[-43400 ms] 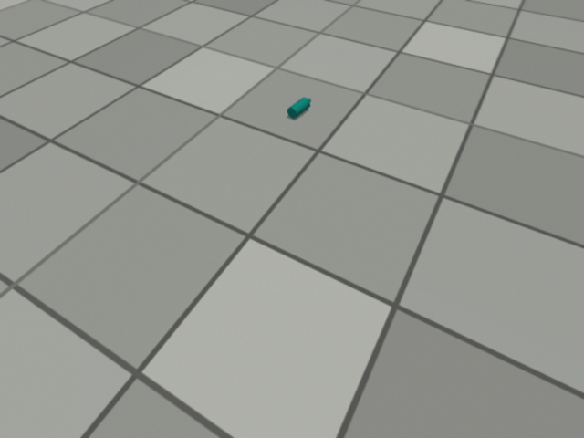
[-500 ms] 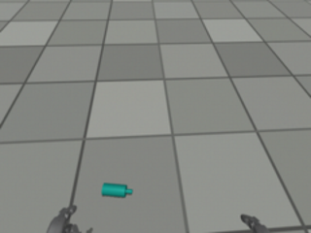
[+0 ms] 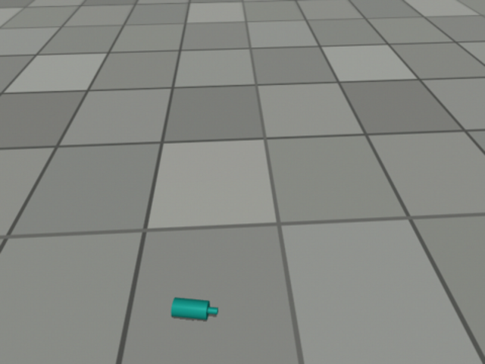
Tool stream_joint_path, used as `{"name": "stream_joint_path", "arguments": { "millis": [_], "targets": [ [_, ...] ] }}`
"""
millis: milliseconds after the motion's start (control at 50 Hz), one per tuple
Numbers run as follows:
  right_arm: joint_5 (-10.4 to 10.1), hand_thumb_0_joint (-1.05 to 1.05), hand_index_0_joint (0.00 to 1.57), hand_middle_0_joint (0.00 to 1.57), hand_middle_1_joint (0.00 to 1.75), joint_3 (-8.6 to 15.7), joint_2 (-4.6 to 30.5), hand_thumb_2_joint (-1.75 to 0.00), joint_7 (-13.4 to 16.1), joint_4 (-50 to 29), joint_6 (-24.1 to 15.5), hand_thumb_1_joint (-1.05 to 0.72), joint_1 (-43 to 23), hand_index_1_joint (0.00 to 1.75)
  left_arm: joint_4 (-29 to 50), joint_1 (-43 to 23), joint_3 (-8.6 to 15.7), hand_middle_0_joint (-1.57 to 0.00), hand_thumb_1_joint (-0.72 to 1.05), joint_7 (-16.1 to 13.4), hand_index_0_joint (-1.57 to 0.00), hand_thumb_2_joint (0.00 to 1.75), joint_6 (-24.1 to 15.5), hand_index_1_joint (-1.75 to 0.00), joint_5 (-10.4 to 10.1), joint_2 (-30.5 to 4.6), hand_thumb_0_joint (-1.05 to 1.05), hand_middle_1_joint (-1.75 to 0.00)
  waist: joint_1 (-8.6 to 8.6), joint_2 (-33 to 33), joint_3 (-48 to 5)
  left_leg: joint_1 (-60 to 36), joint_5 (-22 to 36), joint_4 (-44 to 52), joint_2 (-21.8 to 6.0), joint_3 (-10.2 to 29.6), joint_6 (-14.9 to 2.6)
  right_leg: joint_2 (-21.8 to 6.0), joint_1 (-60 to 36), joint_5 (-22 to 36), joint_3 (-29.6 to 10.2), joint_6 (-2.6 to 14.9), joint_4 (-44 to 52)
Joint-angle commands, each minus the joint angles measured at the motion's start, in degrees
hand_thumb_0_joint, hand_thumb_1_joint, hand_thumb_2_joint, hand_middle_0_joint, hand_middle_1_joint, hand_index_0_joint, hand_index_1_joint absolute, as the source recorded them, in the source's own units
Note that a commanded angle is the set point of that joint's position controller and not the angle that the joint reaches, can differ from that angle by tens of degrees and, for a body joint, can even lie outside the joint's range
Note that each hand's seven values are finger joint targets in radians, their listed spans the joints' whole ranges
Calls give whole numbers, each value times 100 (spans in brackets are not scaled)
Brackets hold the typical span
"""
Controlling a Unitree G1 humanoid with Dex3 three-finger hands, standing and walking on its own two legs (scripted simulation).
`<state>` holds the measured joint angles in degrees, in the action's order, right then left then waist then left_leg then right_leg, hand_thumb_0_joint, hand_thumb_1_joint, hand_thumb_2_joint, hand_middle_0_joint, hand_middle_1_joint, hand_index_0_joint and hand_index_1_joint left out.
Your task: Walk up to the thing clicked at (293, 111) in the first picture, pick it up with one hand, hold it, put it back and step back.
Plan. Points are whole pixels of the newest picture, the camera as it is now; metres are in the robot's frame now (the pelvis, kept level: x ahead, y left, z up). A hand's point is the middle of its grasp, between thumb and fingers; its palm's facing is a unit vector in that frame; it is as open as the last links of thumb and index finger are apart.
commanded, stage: stand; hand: left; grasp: from above
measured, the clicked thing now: (195, 308) +0.45 +0.22 -0.74
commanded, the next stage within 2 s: step back in 1.78 s
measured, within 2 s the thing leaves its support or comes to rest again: neither
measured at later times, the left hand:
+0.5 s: hand out of the picture +0.06 +0.23 -0.16, palm faces +0.02 -0.95 -0.32, open 7.4 cm
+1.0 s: hand out of the picture +0.08 +0.23 -0.16, palm faces +0.03 -0.94 -0.33, open 7.4 cm
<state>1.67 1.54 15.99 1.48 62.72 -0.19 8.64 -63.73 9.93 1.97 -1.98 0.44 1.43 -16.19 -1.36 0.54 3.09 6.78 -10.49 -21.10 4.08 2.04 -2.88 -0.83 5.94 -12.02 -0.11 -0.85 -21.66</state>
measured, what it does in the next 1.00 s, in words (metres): stands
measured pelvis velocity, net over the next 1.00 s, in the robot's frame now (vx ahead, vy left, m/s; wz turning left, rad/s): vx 0.01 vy -0.01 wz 0.00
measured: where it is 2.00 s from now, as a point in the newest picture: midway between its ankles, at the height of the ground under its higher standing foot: outside the picture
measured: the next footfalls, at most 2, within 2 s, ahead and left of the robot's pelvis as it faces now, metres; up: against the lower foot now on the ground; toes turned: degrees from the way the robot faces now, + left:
none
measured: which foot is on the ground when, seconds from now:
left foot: down 0.00-1.00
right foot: down 0.00-1.00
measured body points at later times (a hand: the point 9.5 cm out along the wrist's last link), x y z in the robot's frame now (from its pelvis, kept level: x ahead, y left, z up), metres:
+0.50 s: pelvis +0.01 -0.01 +0.00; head +0.01 -0.01 +0.45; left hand +0.06 +0.28 -0.14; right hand +0.08 -0.29 -0.14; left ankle +0.01 +0.09 -0.75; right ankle +0.00 -0.13 -0.75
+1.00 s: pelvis +0.01 -0.01 +0.00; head +0.02 -0.01 +0.45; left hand +0.08 +0.28 -0.13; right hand +0.09 -0.30 -0.13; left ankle +0.01 +0.09 -0.75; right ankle +0.00 -0.13 -0.75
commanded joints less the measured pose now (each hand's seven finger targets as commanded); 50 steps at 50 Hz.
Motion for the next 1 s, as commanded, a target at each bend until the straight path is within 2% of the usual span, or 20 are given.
{"name": "stream_joint_path", "arguments": {
  "millis": [0,20,100,200,300,360,420,480,540,640,660,680,700,780,920,980],
  "targets": [
    [-5,0,20,20,30,235,1109,-90,63,-260,-141,-90,-262,30,219,-299,184,-20,90,-73,-20,90,-149,-30,19,-1056,0,-30,47,6,-125,148,29,685,-880,861,92,-509,-5,260,-486,141,433],
    [-14,0,20,20,30,232,1127,-90,56,-236,-135,-90,-298,30,176,-261,163,-20,90,-63,-20,90,-143,-30,22,-1029,0,-30,41,40,-23,182,-101,723,-875,877,94,-496,67,193,-485,131,472],
    [-26,0,20,20,30,213,1115,-90,42,-170,-133,-90,-346,30,95,-328,157,-20,90,-66,-20,90,-173,-30,28,-1109,0,-30,61,-105,-143,45,215,646,-869,835,94,-545,34,235,-509,141,583],
    [-30,0,20,20,30,189,1180,-90,36,-112,-118,-90,-402,30,15,-363,147,-20,90,-56,-20,90,-177,-30,16,-1161,0,-30,64,-53,-125,67,160,659,-889,821,72,-573,6,277,-519,157,632],
    [-42,0,20,20,30,141,1177,-90,27,-63,-131,-90,-390,30,-18,-415,135,-20,90,-45,-20,90,-198,-30,-5,-1187,0,-30,69,17,-171,36,484,617,-905,784,69,-607,-121,471,-548,171,650],
    [-48,0,20,20,30,145,1234,-90,36,-30,-122,-90,-393,30,-45,-451,134,-20,90,-34,-20,90,-182,-30,-9,-1194,0,-30,83,74,-156,108,329,653,-912,784,62,-598,-145,475,-536,188,663],
    [-64,0,20,20,30,128,1262,-90,34,-47,-162,-90,-423,30,-40,-440,132,-20,90,-21,-20,90,-200,-30,-15,-1193,0,-30,67,-3,-348,-94,913,583,-950,766,67,-616,-239,757,-533,191,619],
    [-71,0,20,20,30,131,1309,-90,48,-45,-167,-90,-438,30,-17,-504,143,-20,90,-26,-20,90,-202,-30,-8,-1240,0,-30,82,-16,-449,-175,1208,525,-983,746,51,-631,-290,945,-506,180,601],
    [-67,0,20,20,30,109,1268,-90,62,-14,-154,-90,-392,30,-31,-556,153,-20,90,-27,-20,90,-184,-30,-33,-1243,0,-30,85,-1,-404,-121,1255,537,-987,721,51,-629,-342,1002,-496,178,603],
    [-62,0,20,20,30,107,1329,-90,52,10,-152,-90,-397,30,-57,-587,148,-20,90,12,-20,90,-164,-30,-39,-1222,0,-30,107,9,-150,75,543,678,-946,749,97,-596,-191,546,-530,181,686],
    [-60,0,20,20,30,113,1344,-90,45,-24,-161,-90,-487,30,-28,-591,153,-20,90,8,-20,90,-170,-30,-29,-1251,0,-30,66,-4,-249,18,740,660,-993,775,73,-618,-246,608,-521,201,658],
    [-72,0,20,20,30,103,1323,-90,40,7,-161,-90,-412,30,-43,-612,155,-20,90,11,-20,90,-173,-30,-39,-1247,0,-30,116,-28,-206,56,720,680,-957,759,98,-618,-235,610,-544,194,672],
    [-65,0,20,20,30,110,1351,-90,43,1,-167,-90,-425,30,-32,-583,157,-20,90,14,-20,90,-182,-30,-31,-1242,0,-30,93,11,-247,13,701,651,-979,757,75,-620,-254,662,-535,194,680],
    [-71,0,20,20,30,100,1344,-90,41,-37,-193,-90,-462,30,-5,-621,163,-20,90,18,-20,90,-202,-30,-48,-1279,0,-30,90,-45,-464,-177,1332,562,-1014,733,64,-642,-348,1007,-525,201,620],
    [-74,0,20,20,30,88,1361,-90,30,-8,-183,-90,-437,30,-10,-647,160,-20,90,33,-20,90,-191,-30,-55,-1300,0,-30,108,-41,-319,-54,1003,632,-993,746,88,-628,-324,763,-534,194,695],
    [-79,0,20,20,30,90,1397,-90,27,-16,-198,-90,-471,30,8,-654,160,-20,90,36,-20,90,-203,-30,-54,-1303,0,-30,94,-17,-424,-143,1212,593,-1021,749,89,-643,-377,924,-530,202,656]
  ]
}}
